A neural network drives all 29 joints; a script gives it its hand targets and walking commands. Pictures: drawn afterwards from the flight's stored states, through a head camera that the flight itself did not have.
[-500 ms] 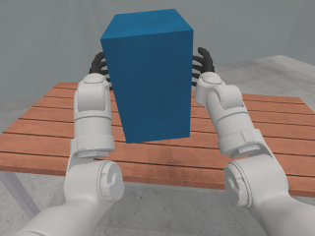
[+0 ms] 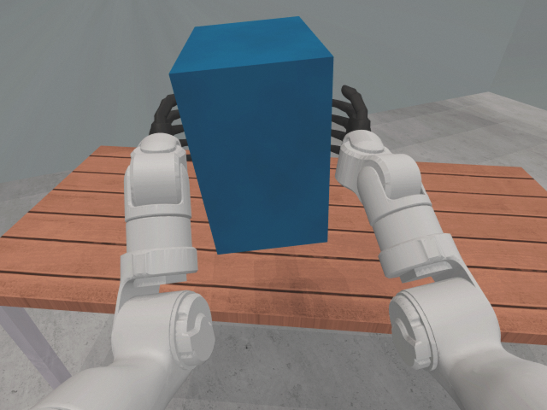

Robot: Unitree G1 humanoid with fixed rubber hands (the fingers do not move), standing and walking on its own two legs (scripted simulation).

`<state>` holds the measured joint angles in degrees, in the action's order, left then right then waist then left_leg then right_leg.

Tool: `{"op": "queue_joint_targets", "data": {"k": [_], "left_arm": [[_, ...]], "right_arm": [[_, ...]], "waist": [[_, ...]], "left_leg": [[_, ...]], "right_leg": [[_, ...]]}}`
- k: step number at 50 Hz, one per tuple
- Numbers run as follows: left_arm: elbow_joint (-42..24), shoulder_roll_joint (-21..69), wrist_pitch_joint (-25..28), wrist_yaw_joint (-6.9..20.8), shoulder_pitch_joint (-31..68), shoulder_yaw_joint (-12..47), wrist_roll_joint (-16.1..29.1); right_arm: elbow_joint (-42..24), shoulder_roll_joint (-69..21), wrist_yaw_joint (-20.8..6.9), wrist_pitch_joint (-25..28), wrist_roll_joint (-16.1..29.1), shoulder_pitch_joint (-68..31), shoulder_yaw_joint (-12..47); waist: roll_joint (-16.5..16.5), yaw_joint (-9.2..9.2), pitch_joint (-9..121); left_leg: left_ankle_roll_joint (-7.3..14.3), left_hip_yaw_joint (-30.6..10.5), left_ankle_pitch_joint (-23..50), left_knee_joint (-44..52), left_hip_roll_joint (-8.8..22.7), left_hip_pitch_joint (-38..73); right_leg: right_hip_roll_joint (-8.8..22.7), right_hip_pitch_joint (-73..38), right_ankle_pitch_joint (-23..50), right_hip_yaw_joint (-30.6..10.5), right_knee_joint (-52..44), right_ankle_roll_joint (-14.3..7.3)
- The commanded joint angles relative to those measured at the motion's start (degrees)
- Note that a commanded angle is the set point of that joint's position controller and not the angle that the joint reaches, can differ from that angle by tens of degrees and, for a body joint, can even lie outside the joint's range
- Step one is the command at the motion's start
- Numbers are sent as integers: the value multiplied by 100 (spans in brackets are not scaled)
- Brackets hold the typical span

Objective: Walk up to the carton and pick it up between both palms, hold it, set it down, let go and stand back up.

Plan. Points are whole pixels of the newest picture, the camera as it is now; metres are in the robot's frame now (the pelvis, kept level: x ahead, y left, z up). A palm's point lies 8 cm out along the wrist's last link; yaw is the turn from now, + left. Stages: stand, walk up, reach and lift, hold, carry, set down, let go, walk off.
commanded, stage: hold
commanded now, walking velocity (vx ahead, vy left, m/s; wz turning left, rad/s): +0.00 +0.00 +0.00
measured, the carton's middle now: (259, 131) +0.44 -0.01 +0.26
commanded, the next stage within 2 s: none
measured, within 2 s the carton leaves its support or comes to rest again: neither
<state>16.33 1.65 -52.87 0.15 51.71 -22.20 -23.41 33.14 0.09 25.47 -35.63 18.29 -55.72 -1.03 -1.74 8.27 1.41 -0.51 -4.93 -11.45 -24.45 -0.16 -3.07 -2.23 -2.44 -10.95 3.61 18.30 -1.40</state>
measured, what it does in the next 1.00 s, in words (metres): stands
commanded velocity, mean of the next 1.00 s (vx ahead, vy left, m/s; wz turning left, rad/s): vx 0.00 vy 0.00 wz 0.00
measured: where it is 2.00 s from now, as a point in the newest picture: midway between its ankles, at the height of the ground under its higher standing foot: outside the picture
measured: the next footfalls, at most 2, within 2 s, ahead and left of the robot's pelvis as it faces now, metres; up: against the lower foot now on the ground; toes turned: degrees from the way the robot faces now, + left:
none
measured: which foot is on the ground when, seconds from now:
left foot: down 0.00-1.00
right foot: down 0.00-1.00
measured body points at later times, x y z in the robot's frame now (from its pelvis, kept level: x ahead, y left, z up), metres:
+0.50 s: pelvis -0.01 -0.01 +0.00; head -0.09 +0.02 +0.44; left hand +0.37 +0.13 +0.27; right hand +0.35 -0.13 +0.28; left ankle +0.03 +0.12 -0.74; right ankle +0.00 -0.10 -0.74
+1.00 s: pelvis -0.02 +0.00 +0.00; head -0.10 +0.03 +0.44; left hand +0.37 +0.13 +0.28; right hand +0.35 -0.12 +0.29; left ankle +0.04 +0.12 -0.74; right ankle +0.00 -0.10 -0.74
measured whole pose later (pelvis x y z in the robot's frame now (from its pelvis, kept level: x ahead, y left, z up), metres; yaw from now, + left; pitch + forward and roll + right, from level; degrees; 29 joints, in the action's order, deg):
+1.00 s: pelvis -0.02 +0.00 +0.00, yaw +0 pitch -10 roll -1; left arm 22.7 1.4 -50.6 0.6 55.5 -24.9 -25.4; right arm 38.8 -1.0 24.2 -33.8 14.3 -59.1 -4.1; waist -2.8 7.1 1.6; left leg -0.6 -4.5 -9.1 -23.1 0.0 -3.6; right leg -2.3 -1.2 -9.8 3.5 18.9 -1.7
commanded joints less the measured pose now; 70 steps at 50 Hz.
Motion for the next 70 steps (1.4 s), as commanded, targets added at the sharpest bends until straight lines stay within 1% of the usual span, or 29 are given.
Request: {"op": "queue_joint_targets", "data": {"k": [1, 2, 4, 8, 13, 14, 19, 24, 25, 27, 30, 33, 35, 36, 38, 43, 45, 47, 50, 53, 57, 59, 63, 64, 65, 66, 68, 69, 70], "left_arm": [[-1009, 3089, 544, 1121, 5032, 2427, 1428], [-712, 2949, 514, 1136, 4852, 2229, 1288], [-1129, 3116, 566, 1137, 4786, 2441, 1441], [-1045, 2865, 479, 1164, 4823, 2214, 1316], [-1067, 3018, 527, 1190, 5034, 2376, 1354], [-1076, 2976, 523, 1177, 5015, 2332, 1326], [-1349, 3061, 533, 1211, 5008, 2542, 1427], [-602, 2915, 521, 1324, 5028, 2261, 1214], [-584, 3017, 540, 1336, 5001, 2310, 1280], [-427, 3006, 558, 1327, 5127, 2240, 1264], [-293, 3013, 579, 1329, 5032, 2082, 1207], [-687, 3091, 688, 1292, 5317, 2250, 1368], [-325, 2976, 709, 1261, 5400, 1997, 1246], [-539, 3081, 750, 1227, 5318, 2145, 1339], [21, 3053, 737, 1202, 5313, 1932, 1240], [-157, 3022, 766, 1159, 5418, 1960, 1261], [-1, 2944, 759, 1193, 5344, 1856, 1225], [-189, 3011, 755, 1179, 5365, 1949, 1222], [-108, 3079, 801, 1170, 5614, 1990, 1282], [61, 2919, 845, 1154, 5792, 1862, 1269], [-146, 3126, 872, 1116, 5683, 2055, 1367], [-138, 3031, 864, 1131, 5604, 1986, 1347], [120, 2906, 779, 1195, 5510, 1730, 1203], [-259, 3096, 799, 1172, 5501, 2026, 1359], [-57, 3021, 787, 1183, 5461, 1964, 1347], [-420, 3083, 828, 1154, 5717, 2076, 1449], [-639, 3069, 798, 1145, 5377, 2146, 1389], [-614, 2880, 765, 1179, 5359, 2069, 1366], [-633, 2856, 725, 1172, 5414, 2070, 1324]], "right_arm": [[-1960, -3277, -1075, 305, 951, -4953, 1505], [-1821, -3235, -1093, 266, 886, -4908, 1457], [-2207, -3344, -1096, 372, 993, -4944, 1664], [-2189, -3308, -1057, 339, 1028, -5041, 1684], [-2233, -3365, -1060, 366, 838, -5053, 1566], [-2199, -3436, -1073, 379, 880, -5071, 1582], [-2495, -3533, -1042, 404, 938, -5123, 1739], [-1729, -3252, -1081, 341, 515, -4907, 1205], [-1934, -3227, -1119, 395, 543, -5087, 1163], [-1507, -3129, -1164, 377, 453, -5038, 1003], [-1589, -3201, -1190, 418, 541, -5167, 1096], [-1805, -3301, -1217, 484, 618, -5305, 1230], [-1541, -3357, -1256, 489, 552, -5403, 1116], [-1871, -3487, -1264, 570, 657, -5534, 1282], [-1425, -3241, -1305, 528, 493, -5606, 988], [-1260, -3379, -1330, 565, 490, -5457, 1080], [-1268, -3364, -1302, 572, 530, -5456, 1084], [-1212, -3304, -1289, 573, 561, -5345, 1044], [-1140, -3260, -1322, 606, 497, -5518, 842], [-905, -3354, -1371, 563, 394, -5499, 742], [-1289, -3368, -1341, 653, 509, -5664, 917], [-1218, -3437, -1273, 591, 585, -5516, 1020], [-1074, -3251, -1257, 503, 505, -5536, 811], [-1533, -3384, -1267, 594, 620, -5537, 1011], [-1307, -3307, -1237, 516, 562, -5467, 1020], [-1437, -3393, -1240, 559, 630, -5551, 1025], [-1778, -3441, -1169, 538, 775, -5322, 1317], [-1648, -3431, -1109, 469, 820, -5221, 1404], [-1371, -3356, -1107, 407, 812, -5069, 1300]], "waist": [[580, 46, 2806], [453, -62, 2558], [382, -24, 2961], [252, -142, 2816], [503, -17, 2852], [429, -111, 2759], [437, -9, 3152], [462, 38, 2337], [523, 116, 2496], [622, 116, 2257], [580, 21, 2456], [713, 104, 2987], [584, -79, 2652], [525, -71, 3049], [505, -72, 2564], [531, -72, 2721], [334, -88, 2709], [526, -51, 2891], [693, 66, 2677], [538, -3, 2569], [740, 30, 2987], [567, 35, 2888], [496, -16, 2622], [619, 20, 3105], [560, 36, 2802], [579, 62, 3119], [592, 68, 3379], [426, 53, 3357], [606, 102, 3028]], "left_leg": [[-302, 448, 1857, 316, -319, 609], [-235, 495, 1600, 447, -307, 500], [-263, 471, 2091, 318, -302, 598], [-205, 508, 2099, 292, -317, 762], [-177, 559, 1535, 391, -388, 601], [-160, 550, 1552, 427, -360, 563], [-178, 558, 1891, 309, -385, 616], [-106, 538, 699, 705, -325, 155], [-96, 500, 760, 707, -294, 142], [-140, 488, 685, 760, -229, -49], [-148, 536, 954, 639, -273, 40], [-214, 524, 1340, 491, -308, 319], [-141, 520, 962, 642, -299, 129], [-141, 536, 1049, 589, -279, 224], [-116, 456, 618, 730, -216, 28], [-111, 542, 769, 663, -271, 36], [-105, 563, 847, 612, -280, 160], [-148, 509, 1036, 584, -238, 202], [-160, 477, 603, 750, -213, 8], [-94, 475, 283, 799, -228, -104], [-166, 493, 922, 619, -268, 24], [-161, 491, 1084, 532, -318, 122], [-119, 488, 577, 679, -290, 58], [-160, 502, 974, 596, -324, 139], [-144, 505, 949, 595, -332, 84], [-182, 454, 1115, 557, -281, 187], [-237, 506, 1825, 331, -378, 528], [-202, 529, 1807, 273, -407, 638], [-244, 498, 1683, 342, -372, 593]], "right_leg": [[-233, -689, 1593, 47, -80, 528], [-249, -676, 1333, 77, -151, 532], [-301, -851, 1901, 66, -27, 539], [-273, -880, 1878, 95, -57, 569], [-186, -795, 1586, 8, -122, 580], [-186, -778, 1594, 46, -122, 591], [-203, -1020, 2060, -20, -27, 602], [-116, -628, 893, -1, -250, 574], [-118, -669, 944, -2, -223, 563], [-167, -670, 753, 74, -197, 507], [-153, -796, 929, 60, -200, 521], [-167, -819, 1223, 77, -119, 534], [-163, -635, 780, 91, -195, 529], [-193, -817, 992, 70, -123, 547], [-201, -552, 470, 125, -226, 489], [-193, -652, 660, 34, -192, 509], [-166, -634, 774, 39, -203, 522], [-200, -693, 894, 70, -191, 515], [-212, -569, 454, 78, -213, 472], [-129, -486, 154, 25, -252, 539], [-164, -684, 772, 14, -154, 554], [-118, -713, 1008, -16, -167, 589], [-96, -433, 413, -25, -281, 568], [-105, -655, 823, -17, -221, 574], [-108, -603, 803, -26, -230, 566], [-183, -666, 925, 34, -138, 559], [-204, -815, 1726, 26, -89, 584], [-163, -918, 1894, 20, -62, 658], [-186, -746, 1674, 66, -41, 622]]}}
